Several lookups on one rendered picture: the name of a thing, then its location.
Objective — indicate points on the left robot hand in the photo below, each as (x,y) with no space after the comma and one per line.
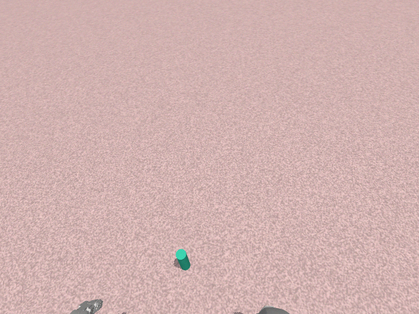
(88,307)

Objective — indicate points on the can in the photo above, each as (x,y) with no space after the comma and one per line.
(183,259)

